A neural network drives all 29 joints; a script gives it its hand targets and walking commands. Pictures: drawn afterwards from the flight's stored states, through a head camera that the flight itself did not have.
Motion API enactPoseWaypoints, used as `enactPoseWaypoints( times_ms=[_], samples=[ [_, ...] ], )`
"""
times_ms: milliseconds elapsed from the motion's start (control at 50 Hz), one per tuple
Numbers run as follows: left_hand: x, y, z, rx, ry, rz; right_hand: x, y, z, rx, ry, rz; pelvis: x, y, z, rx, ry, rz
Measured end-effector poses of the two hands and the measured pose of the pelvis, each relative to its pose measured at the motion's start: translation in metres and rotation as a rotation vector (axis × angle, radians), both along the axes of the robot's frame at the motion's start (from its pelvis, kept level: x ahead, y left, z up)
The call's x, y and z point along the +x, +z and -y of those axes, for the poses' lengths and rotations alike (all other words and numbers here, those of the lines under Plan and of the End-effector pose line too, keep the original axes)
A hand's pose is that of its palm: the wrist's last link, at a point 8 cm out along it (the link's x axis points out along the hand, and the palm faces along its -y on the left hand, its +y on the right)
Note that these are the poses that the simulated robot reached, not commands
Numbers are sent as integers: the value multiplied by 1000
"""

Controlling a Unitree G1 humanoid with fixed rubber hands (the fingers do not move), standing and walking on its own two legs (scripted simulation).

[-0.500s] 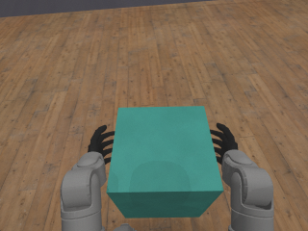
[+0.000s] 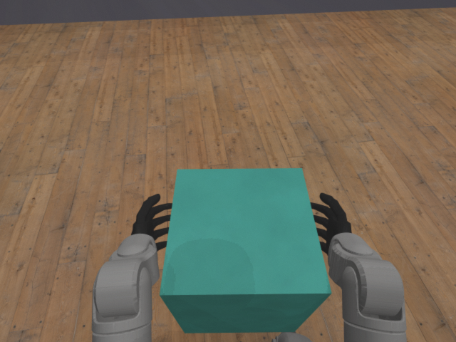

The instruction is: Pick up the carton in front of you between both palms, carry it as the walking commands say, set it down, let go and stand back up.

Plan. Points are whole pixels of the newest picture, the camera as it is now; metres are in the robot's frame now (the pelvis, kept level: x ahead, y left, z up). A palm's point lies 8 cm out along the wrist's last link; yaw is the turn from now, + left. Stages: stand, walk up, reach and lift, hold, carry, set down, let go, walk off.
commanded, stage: carry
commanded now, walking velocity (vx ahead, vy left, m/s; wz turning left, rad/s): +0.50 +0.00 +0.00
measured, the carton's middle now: (239, 255) +0.27 +0.00 -0.01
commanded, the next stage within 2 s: none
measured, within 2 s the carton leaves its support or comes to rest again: neither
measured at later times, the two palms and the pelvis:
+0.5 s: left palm (179, 100) +0.60 +0.13 +0.09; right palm (307, 101) +0.61 -0.17 +0.08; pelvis +0.33 -0.03 +0.00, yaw +3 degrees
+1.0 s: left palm (183, 60) +0.79 +0.14 +0.08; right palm (290, 62) +0.79 -0.16 +0.08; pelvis +0.53 -0.01 -0.01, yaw +0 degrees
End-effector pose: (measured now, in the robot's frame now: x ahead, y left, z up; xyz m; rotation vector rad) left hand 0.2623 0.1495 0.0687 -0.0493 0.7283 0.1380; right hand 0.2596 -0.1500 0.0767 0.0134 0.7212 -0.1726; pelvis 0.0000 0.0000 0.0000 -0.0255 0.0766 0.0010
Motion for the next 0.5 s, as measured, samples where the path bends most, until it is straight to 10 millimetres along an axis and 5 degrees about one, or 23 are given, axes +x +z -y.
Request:
enactPoseWaypoints(
  times_ms=[100, 180, 340, 500],
  samples=[
    [75, 10, 10, 13, 32, 68, 83, 5, 10, 20, 28, 68, 80, -13, 15, 16, 11, 11],
    [141, 4, 23, 39, 52, 80, 155, -10, 23, 55, 40, 81, 145, -33, 33, 4, 41, 28],
    [228, 1, 28, 43, 97, -50, 255, -15, 27, 62, 80, -49, 234, -5, 47, 46, 59, 3],
    [337, 22, 22, 40, 62, 37, 352, 5, 22, 61, 45, 39, 333, -1, 32, 53, 44, 3]
  ],
)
